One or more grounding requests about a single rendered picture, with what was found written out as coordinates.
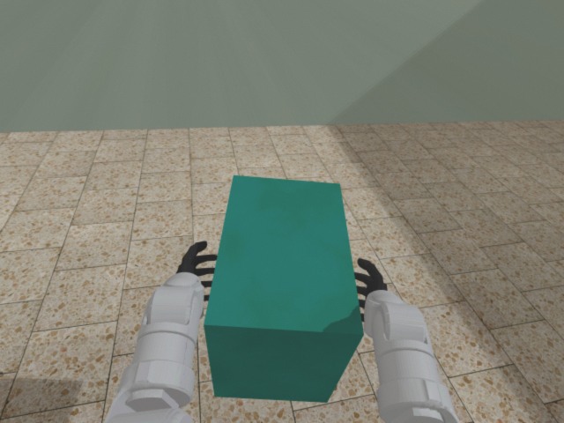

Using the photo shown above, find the robot left hand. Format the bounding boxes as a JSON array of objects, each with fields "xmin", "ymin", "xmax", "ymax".
[{"xmin": 176, "ymin": 241, "xmax": 217, "ymax": 301}]

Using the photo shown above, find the carton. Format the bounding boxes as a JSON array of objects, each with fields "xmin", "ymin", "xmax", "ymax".
[{"xmin": 204, "ymin": 175, "xmax": 364, "ymax": 403}]

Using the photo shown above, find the robot right forearm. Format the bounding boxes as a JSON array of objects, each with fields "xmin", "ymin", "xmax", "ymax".
[{"xmin": 364, "ymin": 290, "xmax": 461, "ymax": 423}]

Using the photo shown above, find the robot right hand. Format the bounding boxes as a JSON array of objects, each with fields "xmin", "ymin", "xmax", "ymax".
[{"xmin": 354, "ymin": 258, "xmax": 388, "ymax": 322}]

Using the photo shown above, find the robot left forearm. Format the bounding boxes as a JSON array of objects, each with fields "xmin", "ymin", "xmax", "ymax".
[{"xmin": 103, "ymin": 272, "xmax": 204, "ymax": 423}]

